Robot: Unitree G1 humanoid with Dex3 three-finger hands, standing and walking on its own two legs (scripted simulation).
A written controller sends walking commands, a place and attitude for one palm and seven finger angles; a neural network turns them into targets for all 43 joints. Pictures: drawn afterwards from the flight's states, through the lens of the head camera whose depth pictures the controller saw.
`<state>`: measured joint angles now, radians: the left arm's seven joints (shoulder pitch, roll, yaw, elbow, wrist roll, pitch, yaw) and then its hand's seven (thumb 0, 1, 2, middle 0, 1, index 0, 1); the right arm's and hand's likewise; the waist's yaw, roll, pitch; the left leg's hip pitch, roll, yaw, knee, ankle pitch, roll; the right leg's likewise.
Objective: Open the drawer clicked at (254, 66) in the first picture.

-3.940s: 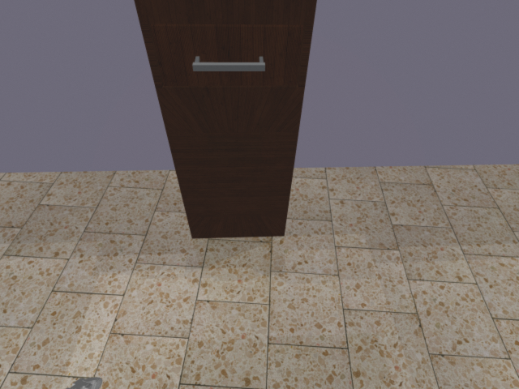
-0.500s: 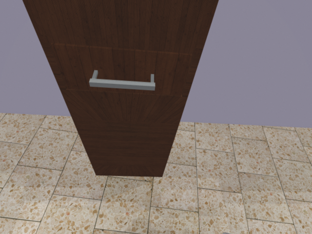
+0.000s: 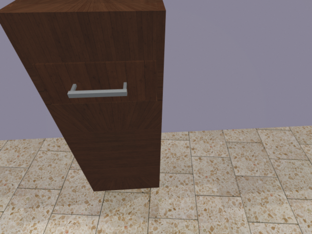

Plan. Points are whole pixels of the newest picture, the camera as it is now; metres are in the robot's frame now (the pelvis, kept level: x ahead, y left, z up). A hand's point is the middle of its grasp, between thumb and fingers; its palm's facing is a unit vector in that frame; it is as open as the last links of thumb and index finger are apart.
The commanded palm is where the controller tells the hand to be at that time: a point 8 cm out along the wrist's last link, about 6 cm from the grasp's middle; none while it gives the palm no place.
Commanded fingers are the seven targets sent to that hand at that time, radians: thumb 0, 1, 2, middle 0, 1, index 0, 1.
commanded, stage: come to a stop and stand still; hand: left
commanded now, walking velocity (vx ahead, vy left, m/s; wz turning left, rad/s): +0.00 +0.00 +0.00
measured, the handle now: (98, 89) +0.54 +0.21 +0.09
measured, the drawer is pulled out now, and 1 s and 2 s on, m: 0.00 0.00 0.00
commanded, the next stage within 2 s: look again from close up in 0.76 s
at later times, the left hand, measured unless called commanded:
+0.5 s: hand out of the picture -0.01 +0.15 -0.18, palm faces +0.08 -0.99 -0.14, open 7.4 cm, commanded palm none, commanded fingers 0.00 0.90 0.90 -0.20 -0.30 -0.20 -0.30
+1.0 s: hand out of the picture +0.05 +0.19 -0.17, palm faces +0.02 -0.97 -0.23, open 7.4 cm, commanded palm none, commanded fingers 0.00 0.90 0.90 -0.20 -0.30 -0.20 -0.30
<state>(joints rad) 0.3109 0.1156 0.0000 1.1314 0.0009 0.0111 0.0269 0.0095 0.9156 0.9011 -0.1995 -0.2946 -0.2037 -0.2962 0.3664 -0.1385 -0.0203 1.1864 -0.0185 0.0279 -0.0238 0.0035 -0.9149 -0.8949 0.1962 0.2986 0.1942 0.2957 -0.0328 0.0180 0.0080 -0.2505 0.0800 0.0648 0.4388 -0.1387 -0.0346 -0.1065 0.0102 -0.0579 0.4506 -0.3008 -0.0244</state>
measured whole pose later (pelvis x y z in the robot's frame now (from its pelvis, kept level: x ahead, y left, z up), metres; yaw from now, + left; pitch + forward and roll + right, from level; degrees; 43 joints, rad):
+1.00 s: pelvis +0.04 +0.01 -0.01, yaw +1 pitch +0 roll +0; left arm 0.31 0.16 0.00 1.05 0.02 -0.03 0.04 0.01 0.91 0.90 -0.20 -0.29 -0.20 -0.30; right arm 0.26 -0.19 -0.02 1.03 -0.03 -0.01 -0.03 0.01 -0.92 -0.89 0.20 0.30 0.20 0.30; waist -0.01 0.03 0.02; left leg -0.28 0.06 0.07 0.54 -0.25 -0.02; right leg -0.11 -0.02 -0.06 0.50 -0.38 -0.01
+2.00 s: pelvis -0.07 +0.04 -0.04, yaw +2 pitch -1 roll -1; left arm 0.26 0.33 -0.17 0.09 1.04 0.05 0.37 0.00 0.50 0.73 -0.24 -0.54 -0.25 -0.55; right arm 0.06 -0.24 -0.02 0.55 -0.04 0.06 -0.05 0.01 -0.91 -0.89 0.20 0.30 0.20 0.30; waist 0.09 0.04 -0.05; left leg -0.57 -0.04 -0.02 0.78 -0.30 0.04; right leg -0.44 0.05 0.05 0.83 -0.43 -0.02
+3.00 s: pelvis -0.04 +0.04 -0.01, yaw +5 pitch -5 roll +0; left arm -0.31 0.61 -0.05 -0.04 0.81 0.11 -0.17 0.00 -0.48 0.31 -0.32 -1.19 -0.32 -1.19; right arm 0.07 -0.25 0.04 0.63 0.02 0.07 -0.04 0.01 -0.91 -0.89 0.20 0.30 0.20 0.30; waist 0.11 0.10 0.03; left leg -0.32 -0.06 -0.03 0.53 -0.12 0.03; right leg -0.20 0.01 0.02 0.63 -0.33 0.00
